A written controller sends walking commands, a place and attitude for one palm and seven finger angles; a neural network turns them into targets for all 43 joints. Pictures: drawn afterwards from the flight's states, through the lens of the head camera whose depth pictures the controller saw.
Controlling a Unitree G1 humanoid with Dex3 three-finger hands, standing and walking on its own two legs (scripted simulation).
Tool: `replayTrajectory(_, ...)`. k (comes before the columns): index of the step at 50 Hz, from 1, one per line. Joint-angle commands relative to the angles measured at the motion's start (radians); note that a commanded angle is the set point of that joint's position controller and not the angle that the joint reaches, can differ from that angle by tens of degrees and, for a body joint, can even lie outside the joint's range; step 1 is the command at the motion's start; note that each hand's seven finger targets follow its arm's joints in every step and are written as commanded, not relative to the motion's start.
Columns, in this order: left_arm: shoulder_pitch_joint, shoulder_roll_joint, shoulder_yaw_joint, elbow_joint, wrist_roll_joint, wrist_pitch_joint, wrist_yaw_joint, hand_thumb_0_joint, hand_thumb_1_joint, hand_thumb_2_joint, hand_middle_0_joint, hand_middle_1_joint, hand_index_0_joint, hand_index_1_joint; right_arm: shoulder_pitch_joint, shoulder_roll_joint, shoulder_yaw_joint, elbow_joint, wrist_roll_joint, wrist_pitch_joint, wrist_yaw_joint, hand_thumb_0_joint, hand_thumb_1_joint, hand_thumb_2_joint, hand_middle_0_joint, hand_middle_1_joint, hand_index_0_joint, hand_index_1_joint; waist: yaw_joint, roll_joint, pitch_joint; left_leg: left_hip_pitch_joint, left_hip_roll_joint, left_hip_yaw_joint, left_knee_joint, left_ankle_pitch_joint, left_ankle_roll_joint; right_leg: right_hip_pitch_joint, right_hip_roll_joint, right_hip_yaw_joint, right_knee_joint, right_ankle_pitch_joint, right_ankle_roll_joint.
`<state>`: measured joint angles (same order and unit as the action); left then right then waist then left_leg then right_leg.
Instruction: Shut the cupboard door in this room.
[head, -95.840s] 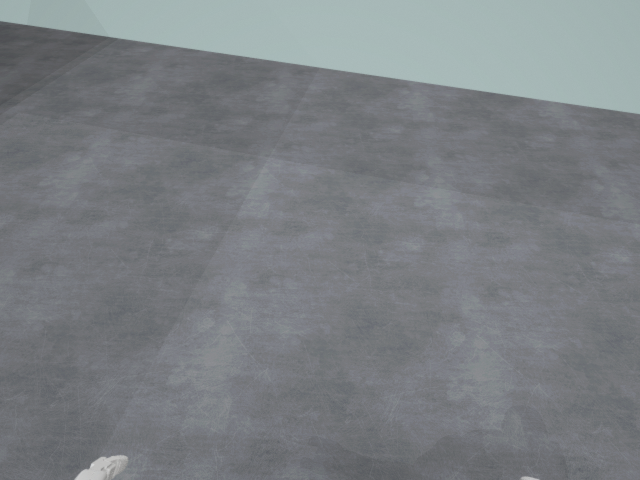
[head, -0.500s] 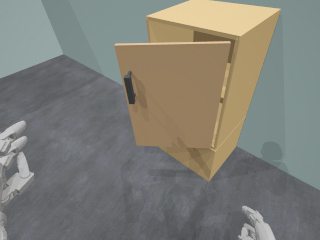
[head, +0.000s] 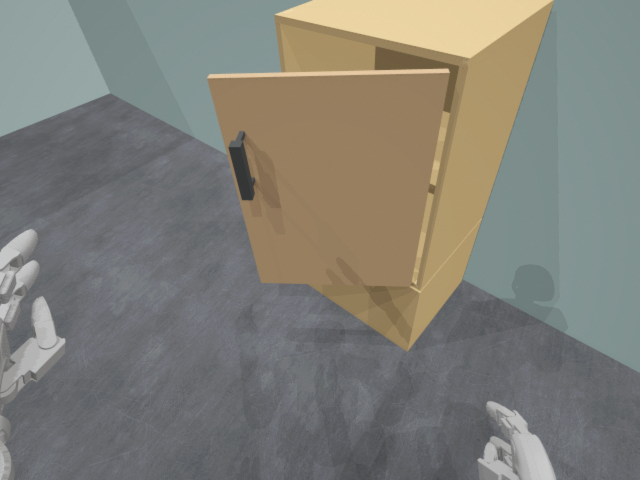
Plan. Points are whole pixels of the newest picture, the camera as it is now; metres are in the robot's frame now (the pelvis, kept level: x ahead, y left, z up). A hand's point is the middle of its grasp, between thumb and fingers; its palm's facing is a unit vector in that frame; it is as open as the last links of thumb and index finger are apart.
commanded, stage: step back with the hand held close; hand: left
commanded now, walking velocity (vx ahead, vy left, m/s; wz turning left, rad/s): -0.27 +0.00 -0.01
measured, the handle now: (244, 165) +0.68 +0.23 +0.03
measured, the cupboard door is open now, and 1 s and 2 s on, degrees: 37 37 37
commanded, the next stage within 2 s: stop stepping back and stand still in 0.96 s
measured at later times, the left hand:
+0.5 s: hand out of the picture +0.13 +0.32 +0.16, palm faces +0.40 -0.78 -0.49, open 7.4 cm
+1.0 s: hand out of the picture -0.01 +0.37 +0.17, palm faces +0.54 -0.76 -0.36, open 7.4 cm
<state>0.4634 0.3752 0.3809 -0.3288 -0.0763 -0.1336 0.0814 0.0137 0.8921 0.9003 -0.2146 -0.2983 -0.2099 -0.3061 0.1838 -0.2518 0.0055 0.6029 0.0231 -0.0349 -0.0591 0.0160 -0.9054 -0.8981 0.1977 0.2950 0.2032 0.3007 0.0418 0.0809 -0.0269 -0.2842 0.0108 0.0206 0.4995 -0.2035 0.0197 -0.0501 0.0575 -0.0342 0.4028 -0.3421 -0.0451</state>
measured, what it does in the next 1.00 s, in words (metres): walks backwards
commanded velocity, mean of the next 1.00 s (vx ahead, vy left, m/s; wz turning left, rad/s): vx -0.32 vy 0.00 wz -0.04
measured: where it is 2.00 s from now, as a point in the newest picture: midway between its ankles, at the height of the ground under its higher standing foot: outside the picture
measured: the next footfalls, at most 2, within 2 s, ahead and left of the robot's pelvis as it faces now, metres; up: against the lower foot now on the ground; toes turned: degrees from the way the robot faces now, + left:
right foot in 1.10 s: -0.32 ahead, +0.01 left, +0.00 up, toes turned -4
left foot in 1.26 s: -0.16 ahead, +0.19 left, +0.00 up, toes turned +0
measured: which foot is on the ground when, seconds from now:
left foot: down 0.00-1.00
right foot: down 0.00-0.80, up 0.82-1.00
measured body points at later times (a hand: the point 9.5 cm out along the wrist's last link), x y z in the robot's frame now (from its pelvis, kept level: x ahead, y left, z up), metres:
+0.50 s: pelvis -0.07 +0.05 -0.01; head -0.07 +0.05 +0.44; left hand +0.10 +0.36 +0.18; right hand +0.09 -0.20 -0.08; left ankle +0.04 +0.12 -0.74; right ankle -0.08 -0.08 -0.74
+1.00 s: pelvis -0.20 +0.08 -0.02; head -0.20 +0.11 +0.43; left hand -0.04 +0.41 +0.19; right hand +0.00 -0.13 -0.08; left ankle -0.01 +0.15 -0.74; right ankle -0.27 -0.04 -0.68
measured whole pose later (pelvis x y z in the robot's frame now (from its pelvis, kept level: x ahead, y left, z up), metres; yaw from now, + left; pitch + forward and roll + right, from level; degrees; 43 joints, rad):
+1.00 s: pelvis -0.20 +0.08 -0.02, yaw +5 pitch +0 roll -5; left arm 0.41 0.42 0.46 -0.47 -0.07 -0.19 0.13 0.02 0.89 0.90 -0.21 -0.30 -0.21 -0.31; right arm 0.18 -0.18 0.00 0.59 0.00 -0.10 -0.03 0.02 -0.90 -0.90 0.20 0.30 0.20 0.30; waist 0.01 0.03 0.00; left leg -0.53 0.05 0.12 0.48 0.00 0.09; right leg -0.31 0.11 -0.04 0.99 -0.52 -0.01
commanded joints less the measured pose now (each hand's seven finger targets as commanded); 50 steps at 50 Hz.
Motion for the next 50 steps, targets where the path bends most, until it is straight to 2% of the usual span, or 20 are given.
replayTrajectory(1,-0.051,0.223,0.124,-0.253,0.006,-0.084,0.021,0.000,0.900,0.900,-0.200,-0.300,-0.200,-0.300,-0.103,-0.101,-0.049,-0.182,0.004,-0.019,-0.018,0.000,-0.900,-0.900,0.200,0.300,0.200,0.300,-0.023,-0.036,-0.137,0.236,0.024,0.013,0.036,0.412,0.051,-0.165,-0.139,0.051,0.003,0.743,0.131)
replayTrajectory(4,0.009,0.244,0.156,-0.293,0.001,-0.069,0.032,0.000,0.900,0.900,-0.200,-0.300,-0.200,-0.300,-0.099,-0.102,-0.050,-0.204,0.006,0.004,-0.021,0.000,-0.900,-0.900,0.200,0.300,0.200,0.300,-0.024,-0.024,-0.175,0.244,0.043,0.003,0.045,0.519,0.049,-0.157,-0.120,0.042,0.035,0.711,0.122)
replayTrajectory(7,0.044,0.264,0.185,-0.315,-0.004,-0.063,0.040,0.000,0.900,0.900,-0.200,-0.300,-0.200,-0.300,-0.096,-0.103,-0.056,-0.222,0.009,0.026,-0.023,0.000,-0.900,-0.900,0.200,0.300,0.200,0.300,-0.028,-0.073,-0.184,0.220,0.052,0.001,0.041,0.515,0.042,-0.155,-0.113,0.048,0.040,0.675,0.107)
replayTrajectory(12,0.093,0.266,0.197,-0.303,-0.013,-0.062,0.052,0.000,0.900,0.900,-0.200,-0.300,-0.200,-0.300,-0.081,-0.111,-0.058,-0.232,0.011,0.035,-0.025,0.000,-0.900,-0.900,0.200,0.300,0.200,0.300,-0.033,-0.040,-0.168,0.165,0.071,-0.031,0.001,0.457,0.030,-0.172,-0.100,0.059,0.045,0.501,0.077)
replayTrajectory(15,0.102,0.255,0.185,-0.301,-0.015,-0.066,0.055,0.000,0.900,0.900,-0.200,-0.300,-0.200,-0.300,-0.079,-0.113,-0.057,-0.229,0.010,0.023,-0.027,0.000,-0.900,-0.900,0.200,0.300,0.200,0.300,-0.034,-0.016,-0.142,0.130,0.089,-0.058,-0.049,0.334,0.030,-0.194,-0.078,0.051,0.040,0.320,0.066)
replayTrajectory(20,0.060,0.236,0.171,-0.288,0.001,-0.090,0.063,0.000,0.900,0.900,-0.200,-0.300,-0.200,-0.300,-0.089,-0.123,-0.050,-0.224,0.003,-0.013,-0.033,0.000,-0.900,-0.900,0.200,0.300,0.200,0.300,-0.037,0.031,-0.024,-0.143,0.122,-0.147,-0.222,-0.261,0.050,-0.129,-0.043,0.052,0.044,0.033,0.055)
replayTrajectory(23,0.027,0.263,0.211,-0.307,0.022,-0.108,0.068,0.000,0.900,0.900,-0.200,-0.300,-0.200,-0.300,-0.097,-0.141,-0.059,-0.223,-0.007,-0.035,-0.038,0.000,-0.900,-0.900,0.200,0.300,0.200,0.300,-0.026,0.103,-0.014,-0.348,0.152,-0.213,-0.341,-0.508,0.066,0.026,0.009,0.022,0.151,-0.008,0.051)
replayTrajectory(24,0.017,0.222,0.181,-0.315,0.026,-0.112,0.064,0.000,0.900,0.900,-0.200,-0.300,-0.200,-0.300,-0.084,-0.131,-0.056,-0.223,-0.006,-0.040,-0.036,0.000,-0.900,-0.900,0.200,0.300,0.200,0.300,-0.028,0.114,-0.016,-0.389,0.155,-0.215,-0.357,-0.532,0.063,0.056,0.017,0.006,0.189,-0.005,0.047)
replayTrajectory(28,0.028,0.281,0.230,-0.397,0.023,-0.133,0.070,0.000,0.900,0.900,-0.200,-0.300,-0.200,-0.300,-0.075,-0.122,-0.064,-0.213,-0.015,-0.068,-0.023,0.000,-0.900,-0.900,0.200,0.300,0.200,0.300,-0.019,0.104,-0.105,-0.287,0.122,-0.180,-0.297,-0.453,0.038,0.012,0.012,0.022,0.161,-0.023,0.023)
replayTrajectory(32,0.112,0.259,0.212,-0.401,0.005,-0.138,0.079,0.000,0.900,0.900,-0.200,-0.300,-0.200,-0.300,-0.047,-0.096,-0.064,-0.194,-0.015,-0.076,-0.012,0.000,-0.900,-0.900,0.200,0.300,0.200,0.300,-0.040,-0.067,-0.106,-0.063,0.036,-0.073,-0.052,-0.290,-0.005,-0.291,-0.102,0.174,-0.046,-0.184,-0.036)
replayTrajectory(35,0.043,0.236,0.171,-0.370,0.014,-0.137,0.096,0.000,0.900,0.900,-0.200,-0.300,-0.200,-0.300,-0.013,-0.090,-0.071,-0.138,-0.018,-0.066,-0.008,0.000,-0.900,-0.900,0.200,0.300,0.200,0.300,-0.065,-0.230,-0.046,0.134,-0.003,-0.056,0.325,-0.177,-0.036,-0.625,-0.311,0.373,-0.188,-0.228,-0.122)
replayTrajectory(37,-0.052,0.230,0.142,-0.349,0.028,-0.132,0.104,0.000,0.900,0.900,-0.200,-0.300,-0.200,-0.300,-0.009,-0.086,-0.060,-0.123,-0.020,-0.065,-0.016,0.000,-0.900,-0.900,0.200,0.300,0.200,0.300,-0.079,-0.234,0.007,0.114,0.018,-0.069,0.252,-0.157,-0.020,-0.631,-0.288,0.291,-0.118,-0.124,-0.074)
replayTrajectory(38,-0.119,0.244,0.141,-0.352,0.027,-0.128,0.104,0.000,0.900,0.900,-0.200,-0.300,-0.200,-0.300,-0.014,-0.104,-0.058,-0.118,-0.024,-0.066,-0.025,0.000,-0.900,-0.900,0.200,0.300,0.200,0.300,-0.087,-0.153,0.044,0.106,0.030,-0.093,0.123,-0.157,-0.011,-0.646,-0.214,0.230,-0.056,-0.128,-0.028)
replayTrajectory(39,-0.155,0.218,0.113,-0.348,0.027,-0.128,0.099,0.000,0.900,0.900,-0.200,-0.300,-0.200,-0.300,-0.032,-0.113,-0.049,-0.129,-0.019,-0.076,-0.037,0.000,-0.900,-0.900,0.200,0.300,0.200,0.300,-0.077,-0.001,0.079,0.007,0.102,-0.195,-0.091,-0.183,0.015,-0.576,-0.096,0.136,0.093,-0.138,0.026)
replayTrajectory(40,-0.176,0.219,0.127,-0.332,0.030,-0.130,0.099,0.000,0.900,0.900,-0.200,-0.300,-0.200,-0.300,-0.065,-0.131,-0.045,-0.138,-0.019,-0.090,-0.047,0.000,-0.900,-0.900,0.200,0.300,0.200,0.300,-0.055,0.207,0.074,-0.201,0.237,-0.333,-0.296,-0.341,0.059,-0.388,0.007,0.048,0.325,-0.126,0.064)
replayTrajectory(41,-0.210,0.219,0.139,-0.328,0.041,-0.136,0.100,0.000,0.900,0.900,-0.200,-0.300,-0.200,-0.300,-0.079,-0.102,-0.047,-0.144,-0.022,-0.107,-0.049,0.000,-0.900,-0.900,0.200,0.300,0.200,0.300,-0.036,0.243,0.041,-0.349,0.305,-0.380,-0.365,-0.478,0.101,-0.220,0.030,0.056,0.517,-0.122,0.059)
replayTrajectory(42,-0.199,0.246,0.179,-0.303,0.050,-0.142,0.097,0.000,0.900,0.900,-0.200,-0.300,-0.200,-0.300,-0.065,-0.105,-0.056,-0.138,-0.024,-0.116,-0.041,0.000,-0.900,-0.900,0.200,0.300,0.200,0.300,-0.034,0.214,-0.014,-0.432,0.341,-0.377,-0.412,-0.602,0.114,-0.110,0.044,0.063,0.658,-0.127,0.061)
replayTrajectory(43,-0.184,0.287,0.208,-0.324,0.049,-0.160,0.088,0.000,0.900,0.900,-0.200,-0.300,-0.200,-0.300,-0.072,-0.107,-0.063,-0.140,-0.024,-0.116,-0.032,0.000,-0.900,-0.900,0.200,0.300,0.200,0.300,-0.029,0.153,-0.045,-0.417,0.327,-0.349,-0.410,-0.582,0.098,-0.099,0.065,0.049,0.690,-0.141,0.056)
replayTrajectory(45,-0.120,0.227,0.172,-0.335,0.028,-0.153,0.062,0.000,0.900,0.900,-0.200,-0.300,-0.200,-0.300,-0.089,-0.114,-0.082,-0.157,-0.022,-0.116,-0.002,0.000,-0.900,-0.900,0.200,0.300,0.200,0.300,-0.018,0.113,-0.096,-0.352,0.297,-0.222,-0.389,-0.504,0.052,-0.121,0.082,0.000,0.741,-0.166,0.049)
replayTrajectory(50,-0.042,0.236,0.182,-0.506,-0.021,-0.151,0.055,0.000,0.900,0.900,-0.200,-0.300,-0.200,-0.300,-0.114,-0.073,-0.062,-0.164,-0.014,-0.126,0.033,0.000,-0.900,-0.900,0.200,0.300,0.200,0.300,-0.002,0.211,-0.200,-0.127,0.225,-0.040,-0.382,-0.335,-0.051,-0.112,0.078,-0.099,0.408,-0.273,0.016)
